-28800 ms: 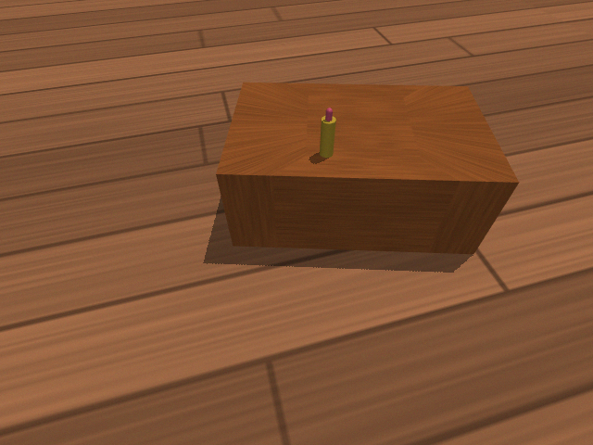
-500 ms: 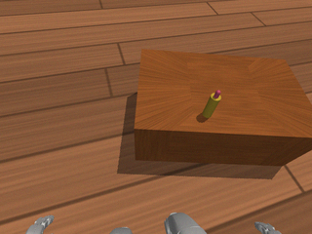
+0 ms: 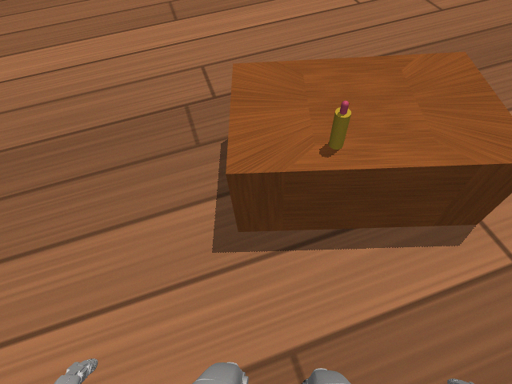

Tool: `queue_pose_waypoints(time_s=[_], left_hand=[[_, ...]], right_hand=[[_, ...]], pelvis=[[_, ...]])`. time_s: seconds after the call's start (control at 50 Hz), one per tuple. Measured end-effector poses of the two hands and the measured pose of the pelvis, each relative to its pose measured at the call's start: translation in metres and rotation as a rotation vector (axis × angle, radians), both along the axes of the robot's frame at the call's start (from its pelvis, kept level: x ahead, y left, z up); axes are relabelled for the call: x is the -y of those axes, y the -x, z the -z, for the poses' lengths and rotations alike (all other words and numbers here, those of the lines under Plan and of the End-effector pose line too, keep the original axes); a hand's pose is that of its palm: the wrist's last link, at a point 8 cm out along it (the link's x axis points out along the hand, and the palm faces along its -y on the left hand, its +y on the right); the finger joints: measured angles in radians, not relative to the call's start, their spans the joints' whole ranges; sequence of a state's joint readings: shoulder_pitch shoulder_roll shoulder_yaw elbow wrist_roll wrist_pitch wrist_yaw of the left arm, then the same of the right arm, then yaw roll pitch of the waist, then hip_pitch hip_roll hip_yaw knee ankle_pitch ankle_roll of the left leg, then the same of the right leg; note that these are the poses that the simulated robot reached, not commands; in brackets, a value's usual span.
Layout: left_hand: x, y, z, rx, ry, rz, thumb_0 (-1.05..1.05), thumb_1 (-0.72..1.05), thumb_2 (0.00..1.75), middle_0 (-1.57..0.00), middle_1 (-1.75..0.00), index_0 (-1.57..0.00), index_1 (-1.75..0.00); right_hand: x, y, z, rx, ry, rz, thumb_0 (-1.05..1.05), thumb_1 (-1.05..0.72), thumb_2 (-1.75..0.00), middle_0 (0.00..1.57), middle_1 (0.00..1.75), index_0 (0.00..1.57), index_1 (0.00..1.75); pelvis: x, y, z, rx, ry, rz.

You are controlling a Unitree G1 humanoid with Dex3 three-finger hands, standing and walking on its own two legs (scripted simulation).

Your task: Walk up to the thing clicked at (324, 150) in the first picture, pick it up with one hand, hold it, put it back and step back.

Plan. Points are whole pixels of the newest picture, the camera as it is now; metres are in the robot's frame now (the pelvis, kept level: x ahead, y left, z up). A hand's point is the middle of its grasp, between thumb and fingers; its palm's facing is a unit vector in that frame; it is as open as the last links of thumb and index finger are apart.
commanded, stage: step back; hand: right
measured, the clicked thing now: (340, 124) +0.86 -0.25 -0.25
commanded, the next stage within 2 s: stand in 1.64 s
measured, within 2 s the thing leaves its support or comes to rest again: neither
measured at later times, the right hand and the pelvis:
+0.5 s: hand out of the picture -0.04 -0.30 -0.15, palm faces -0.01 +0.91 -0.41, open 7.4 cm; pelvis -0.19 -0.02 -0.01, yaw -2 degrees
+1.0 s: hand out of the picture -0.19 -0.28 -0.14, palm faces -0.07 +0.93 -0.37, open 7.4 cm; pelvis -0.25 -0.02 +0.00, yaw +3 degrees
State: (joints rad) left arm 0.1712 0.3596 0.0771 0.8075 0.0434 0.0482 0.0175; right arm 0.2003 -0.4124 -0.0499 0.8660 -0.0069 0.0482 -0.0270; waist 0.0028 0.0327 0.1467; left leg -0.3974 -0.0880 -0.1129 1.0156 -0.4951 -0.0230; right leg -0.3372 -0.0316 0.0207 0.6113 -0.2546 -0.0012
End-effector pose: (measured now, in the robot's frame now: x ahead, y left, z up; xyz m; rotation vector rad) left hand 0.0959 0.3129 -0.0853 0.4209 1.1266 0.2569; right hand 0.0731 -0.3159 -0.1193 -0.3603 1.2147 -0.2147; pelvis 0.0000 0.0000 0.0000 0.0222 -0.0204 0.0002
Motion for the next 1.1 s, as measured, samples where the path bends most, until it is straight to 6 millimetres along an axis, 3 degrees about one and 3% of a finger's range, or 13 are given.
queue_pose_waypoints(time_s=[0.1, 0.2, 0.32, 0.44, 0.56, 0.62, 0.74, 0.84, 0.96, 1.1], left_hand=[[-0.012, 0.006, 0.018, 0.099, 0.025, 0.005, 0.0, 0.9, 0.9, -0.21, -0.3, -0.21, -0.3], [-0.006, 0.041, 0.027, 0.072, 0.083, -0.018, 0.0, 0.91, 0.9, -0.2, -0.3, -0.2, -0.3], [0.003, 0.104, 0.031, 0.0, 0.111, -0.026, 0.0, 0.91, 0.9, -0.2, -0.3, -0.21, -0.3], [0.015, 0.175, 0.04, -0.09, 0.07, 0.0, 0.0, 0.91, 0.9, -0.2, -0.3, -0.2, -0.3], [0.032, 0.249, 0.023, -0.125, 0.046, -0.034, 0.0, 0.9, 0.9, -0.2, -0.3, -0.21, -0.3], [0.031, 0.273, 0.009, -0.131, 0.023, -0.056, 0.0, 0.9, 0.9, -0.21, -0.3, -0.21, -0.3], [0.017, 0.288, 0.0, -0.04, -0.006, -0.067, 0.0, 0.9, 0.9, -0.21, -0.3, -0.21, -0.3], [0.001, 0.302, 0.012, 0.009, 0.015, -0.1, 0.0, 0.9, 0.9, -0.21, -0.3, -0.21, -0.3], [0.009, 0.314, 0.018, -0.036, 0.08, -0.109, 0.0, 0.91, 0.9, -0.2, -0.3, -0.2, -0.3], [0.031, 0.307, 0.022, -0.065, 0.078, -0.089, 0.0, 0.91, 0.9, -0.2, -0.3, -0.2, -0.3]], right_hand=[[-0.013, 0.044, 0.005, -0.053, 0.027, -0.035, 0.01, -0.9, -0.9, 0.2, 0.3, 0.2, 0.3], [-0.025, 0.077, -0.012, -0.034, 0.025, -0.051, 0.01, -0.9, -0.9, 0.2, 0.3, 0.2, 0.3], [-0.014, 0.088, -0.031, 0.053, 0.055, -0.062, 0.01, -0.9, -0.9, 0.21, 0.3, 0.21, 0.3], [0.009, 0.103, -0.023, 0.151, 0.047, -0.073, 0.0, -0.9, -0.9, 0.21, 0.3, 0.21, 0.3], [0.024, 0.153, -0.007, 0.133, 0.003, -0.026, 0.0, -0.9, -0.9, 0.2, 0.3, 0.2, 0.3], [0.025, 0.183, -0.007, 0.094, -0.019, -0.019, 0.0, -0.9, -0.9, 0.2, 0.3, 0.2, 0.3], [0.022, 0.243, 0.007, -0.029, -0.02, -0.049, 0.01, -0.9, -0.9, 0.2, 0.3, 0.2, 0.3], [0.005, 0.267, 0.005, -0.063, -0.018, -0.069, 0.01, -0.9, -0.9, 0.2, 0.3, 0.2, 0.3], [0.003, 0.272, -0.013, 0.006, -0.02, -0.056, 0.01, -0.9, -0.9, 0.21, 0.3, 0.21, 0.3], [0.032, 0.254, -0.011, 0.033, -0.011, -0.043, 0.01, -0.9, -0.9, 0.21, 0.3, 0.21, 0.3]], pelvis=[[-0.008, 0.041, 0.014, 0.022, 0.001, -0.051], [-0.01, 0.074, 0.005, 0.036, 0.031, -0.045], [-0.003, 0.112, -0.002, 0.005, 0.05, -0.009], [0.014, 0.163, 0.01, 0.003, 0.028, 0.046], [0.028, 0.204, 0.007, 0.021, 0.014, 0.047], [0.029, 0.217, -0.001, 0.01, -0.016, 0.036], [0.026, 0.242, 0.001, -0.001, 0.009, -0.033], [0.02, 0.257, 0.006, 0.031, -0.026, -0.058], [0.02, 0.256, -0.004, 0.03, 0.004, -0.059], [0.039, 0.245, 0.001, 0.022, 0.009, -0.039]])
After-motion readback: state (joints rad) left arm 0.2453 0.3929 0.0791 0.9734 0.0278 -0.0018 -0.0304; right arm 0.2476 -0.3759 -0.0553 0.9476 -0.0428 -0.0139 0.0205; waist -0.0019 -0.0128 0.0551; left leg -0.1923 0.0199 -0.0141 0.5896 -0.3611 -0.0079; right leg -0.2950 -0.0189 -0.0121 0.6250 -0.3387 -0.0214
